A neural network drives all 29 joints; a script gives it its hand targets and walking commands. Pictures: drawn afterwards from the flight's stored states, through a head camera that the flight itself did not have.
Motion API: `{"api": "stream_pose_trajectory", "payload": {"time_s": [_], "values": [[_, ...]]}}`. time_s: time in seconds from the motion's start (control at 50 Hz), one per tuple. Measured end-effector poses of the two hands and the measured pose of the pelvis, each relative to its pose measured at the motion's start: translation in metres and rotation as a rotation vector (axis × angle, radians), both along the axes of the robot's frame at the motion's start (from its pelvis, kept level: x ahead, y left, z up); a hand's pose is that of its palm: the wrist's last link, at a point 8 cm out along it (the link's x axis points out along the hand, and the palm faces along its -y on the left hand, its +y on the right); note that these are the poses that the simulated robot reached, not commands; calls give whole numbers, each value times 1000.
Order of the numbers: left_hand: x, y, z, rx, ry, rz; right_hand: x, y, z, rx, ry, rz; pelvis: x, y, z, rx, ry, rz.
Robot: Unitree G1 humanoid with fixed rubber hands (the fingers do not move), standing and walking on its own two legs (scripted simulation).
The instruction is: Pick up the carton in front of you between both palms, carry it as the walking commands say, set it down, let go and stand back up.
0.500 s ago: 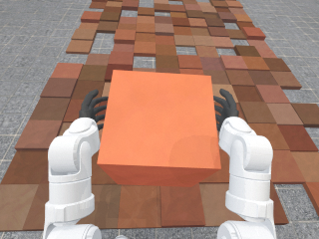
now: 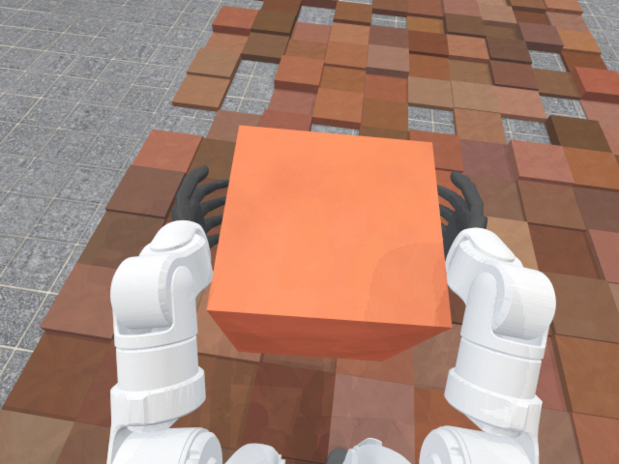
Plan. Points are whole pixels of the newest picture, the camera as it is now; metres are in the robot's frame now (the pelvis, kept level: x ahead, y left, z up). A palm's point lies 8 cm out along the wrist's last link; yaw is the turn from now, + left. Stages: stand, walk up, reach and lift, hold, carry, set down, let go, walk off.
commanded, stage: carry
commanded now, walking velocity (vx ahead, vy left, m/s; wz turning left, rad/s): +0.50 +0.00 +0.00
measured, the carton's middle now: (321, 261) +0.36 +0.03 +0.05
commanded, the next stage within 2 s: none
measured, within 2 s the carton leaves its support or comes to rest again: neither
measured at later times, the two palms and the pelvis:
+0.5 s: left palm (256, 21) +0.70 +0.17 +0.16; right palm (453, 44) +0.68 -0.13 +0.17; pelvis +0.34 +0.05 +0.04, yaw -1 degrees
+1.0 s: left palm out of the picture +1.01 +0.16 +0.14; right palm out of the picture +1.03 -0.14 +0.14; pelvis +0.68 +0.00 +0.03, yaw +0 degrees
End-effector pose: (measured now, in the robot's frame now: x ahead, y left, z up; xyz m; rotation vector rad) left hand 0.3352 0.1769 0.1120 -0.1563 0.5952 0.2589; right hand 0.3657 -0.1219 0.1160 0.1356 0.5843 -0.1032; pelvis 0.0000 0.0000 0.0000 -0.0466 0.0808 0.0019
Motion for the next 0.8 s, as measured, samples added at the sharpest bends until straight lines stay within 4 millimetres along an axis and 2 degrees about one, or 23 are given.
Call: {"api": "stream_pose_trajectory", "payload": {"time_s": [0.06, 0.12, 0.2, 0.26, 0.32, 0.36, 0.44, 0.5, 0.58, 0.66, 0.74, 0.8], "values": [[33, 9, 19, -5, -23, 28, 40, 9, 19, 11, -23, 15, 37, -3, 16, 16, 2, 11], [76, 13, 44, 2, -73, 28, 81, 13, 42, 2, -74, 14, 78, 0, 26, 29, 6, 16], [141, 14, 72, 24, -109, -11, 136, 11, 68, -24, -113, -9, 139, 10, 32, 36, 12, 12], [195, 12, 81, 32, -109, -53, 180, 10, 77, -35, -114, -35, 191, 23, 29, 38, 10, 5], [253, 10, 78, 37, -111, -117, 222, 8, 77, -44, -113, -75, 242, 40, 15, 27, -10, -17], [286, 6, 69, 25, -72, -153, 243, 4, 69, -60, -70, -110, 267, 46, 14, 35, -14, -16], [333, -2, 49, -27, 30, -164, 279, -3, 52, -47, 35, -154, 310, 52, 26, 34, -2, -20], [367, -4, 48, -47, 28, -150, 314, -5, 52, -26, 32, -169, 342, 53, 35, 30, 10, -25], [417, -5, 56, -40, -32, -134, 370, -6, 61, -11, -27, -159, 390, 48, 39, 32, 25, -24], [468, -9, 62, -17, -78, -121, 429, -11, 66, -10, -73, -133, 446, 37, 35, 53, 24, -19], [523, -19, 61, 9, -96, -102, 492, -21, 60, -8, -92, -98, 513, 19, 20, 74, -6, -9], [559, -23, 52, 39, -55, -89, 535, -25, 47, -7, -51, -68, 552, 11, 16, 49, -8, -13]]}}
